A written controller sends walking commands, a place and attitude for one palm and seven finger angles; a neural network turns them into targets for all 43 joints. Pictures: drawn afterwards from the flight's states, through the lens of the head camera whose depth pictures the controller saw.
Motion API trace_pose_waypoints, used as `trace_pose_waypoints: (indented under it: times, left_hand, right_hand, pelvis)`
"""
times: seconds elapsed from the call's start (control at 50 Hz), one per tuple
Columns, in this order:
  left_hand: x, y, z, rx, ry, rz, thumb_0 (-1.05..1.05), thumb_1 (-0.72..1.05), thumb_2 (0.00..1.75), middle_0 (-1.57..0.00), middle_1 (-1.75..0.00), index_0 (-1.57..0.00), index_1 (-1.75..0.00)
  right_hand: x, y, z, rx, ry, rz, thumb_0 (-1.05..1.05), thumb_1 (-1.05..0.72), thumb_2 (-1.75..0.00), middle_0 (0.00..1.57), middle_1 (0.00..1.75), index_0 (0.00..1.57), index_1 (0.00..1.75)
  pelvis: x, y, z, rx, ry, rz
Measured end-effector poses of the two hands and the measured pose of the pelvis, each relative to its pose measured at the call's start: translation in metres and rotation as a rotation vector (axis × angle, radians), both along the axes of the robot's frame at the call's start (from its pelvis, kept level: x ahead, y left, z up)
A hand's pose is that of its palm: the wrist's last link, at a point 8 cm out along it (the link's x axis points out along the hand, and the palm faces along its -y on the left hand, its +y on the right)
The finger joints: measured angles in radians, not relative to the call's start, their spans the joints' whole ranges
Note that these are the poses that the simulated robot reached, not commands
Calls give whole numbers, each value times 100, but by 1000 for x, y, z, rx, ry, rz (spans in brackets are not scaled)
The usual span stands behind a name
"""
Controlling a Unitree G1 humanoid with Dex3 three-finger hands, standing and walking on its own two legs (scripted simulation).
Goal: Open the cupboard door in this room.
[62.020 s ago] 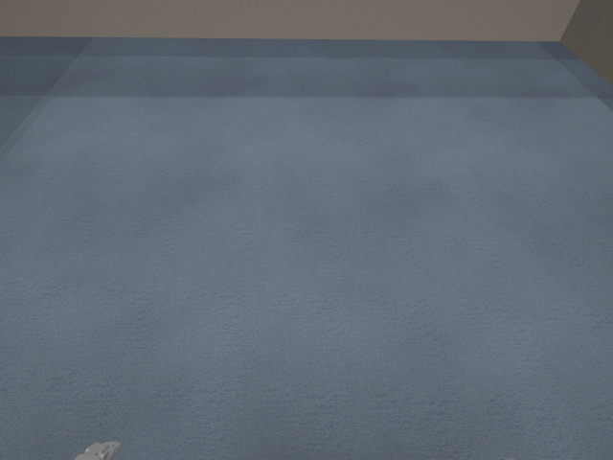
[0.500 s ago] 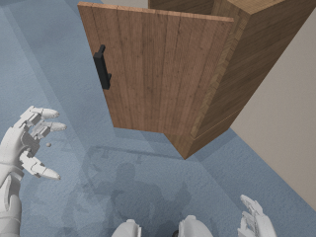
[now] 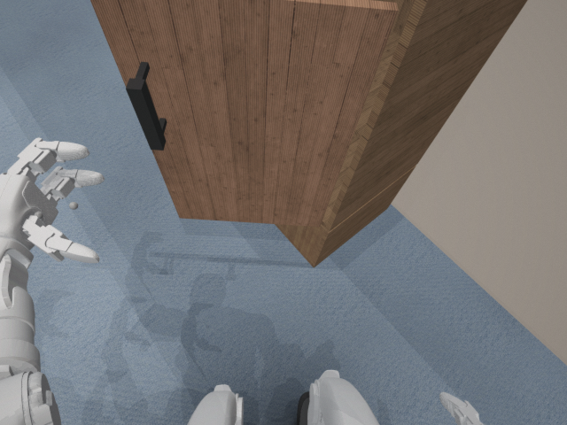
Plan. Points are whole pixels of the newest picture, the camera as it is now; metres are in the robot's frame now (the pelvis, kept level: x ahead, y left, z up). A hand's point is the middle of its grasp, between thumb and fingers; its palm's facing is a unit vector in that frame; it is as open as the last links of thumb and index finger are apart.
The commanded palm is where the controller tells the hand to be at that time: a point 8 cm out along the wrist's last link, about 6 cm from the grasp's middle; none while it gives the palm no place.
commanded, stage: move the hooked fingers beside the handle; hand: left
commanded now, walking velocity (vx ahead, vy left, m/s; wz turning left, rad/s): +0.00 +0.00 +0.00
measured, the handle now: (151, 108) +0.57 +0.22 +0.05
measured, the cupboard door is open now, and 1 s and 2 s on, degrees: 48 48 48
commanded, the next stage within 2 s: slide the fingers in behind the handle in 1.72 s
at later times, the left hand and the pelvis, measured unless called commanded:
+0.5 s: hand (88, 161) +0.46 +0.28 +0.05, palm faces -0.05 -1.00 -0.02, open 14.0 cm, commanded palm +0.45 +0.33 +0.05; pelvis +0.00 +0.01 -0.01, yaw -1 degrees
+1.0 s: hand (101, 123) +0.53 +0.29 +0.05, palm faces -0.05 -1.00 -0.03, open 14.0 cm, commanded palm +0.52 +0.32 +0.04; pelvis -0.01 +0.01 -0.03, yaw -2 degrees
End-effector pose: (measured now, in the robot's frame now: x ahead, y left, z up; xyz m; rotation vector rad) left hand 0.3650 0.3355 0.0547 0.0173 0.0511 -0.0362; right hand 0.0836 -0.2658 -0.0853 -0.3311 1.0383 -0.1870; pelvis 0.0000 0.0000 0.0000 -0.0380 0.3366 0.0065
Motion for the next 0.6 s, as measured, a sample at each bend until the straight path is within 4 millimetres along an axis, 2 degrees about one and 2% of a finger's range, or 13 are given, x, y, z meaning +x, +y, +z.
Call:
trace_pose_waypoints:
  times: [0.22,0.38,0.6]
  left_hand:
    - [31,5,-1,-7,-5,-5,-2,-50,30,-30,-120,-30,-120]
    - [57,1,-1,-9,-9,-17,-2,-50,30,-30,-120,-30,-120]
    - [86,3,0,1,-6,-9,-2,-50,30,-30,-120,-30,-120]
  right_hand:
    - [-16,2,-4,-12,78,-28,1,-91,-90,20,30,20,30]
    - [-28,4,-10,-17,140,-48,1,-91,-90,21,30,20,30]
    - [-58,7,-14,-22,241,-87,1,-91,-90,21,30,20,30]
  pelvis:
    - [-1,4,-4,-9,27,-4]
    - [-2,7,-8,-15,49,-5]
    - [-5,9,-13,-24,78,-8]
